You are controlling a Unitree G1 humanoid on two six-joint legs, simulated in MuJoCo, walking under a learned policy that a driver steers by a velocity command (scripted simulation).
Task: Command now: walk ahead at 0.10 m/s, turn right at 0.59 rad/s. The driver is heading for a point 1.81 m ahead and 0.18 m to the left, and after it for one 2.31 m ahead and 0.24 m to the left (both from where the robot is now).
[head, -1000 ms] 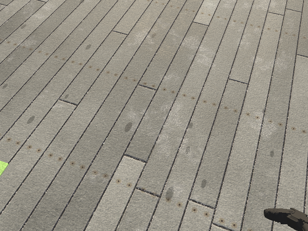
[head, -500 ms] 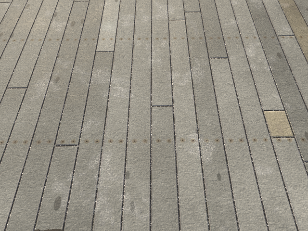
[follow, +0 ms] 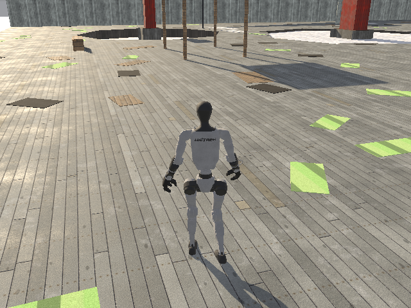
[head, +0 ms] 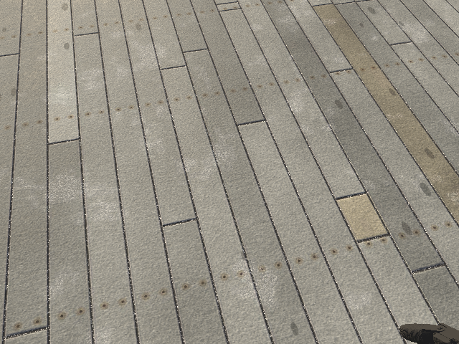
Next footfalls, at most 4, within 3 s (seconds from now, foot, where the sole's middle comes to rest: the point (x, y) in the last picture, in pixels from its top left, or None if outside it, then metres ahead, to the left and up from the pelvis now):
0.34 right None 0.07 -0.14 -0.76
0.74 left None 0.07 0.11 -0.76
1.30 right None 0.16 -0.11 -0.76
1.94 right None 0.15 -0.15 -0.76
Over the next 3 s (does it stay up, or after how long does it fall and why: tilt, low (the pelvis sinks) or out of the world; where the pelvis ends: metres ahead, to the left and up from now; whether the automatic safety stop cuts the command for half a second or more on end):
stays up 0.50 -0.04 0.00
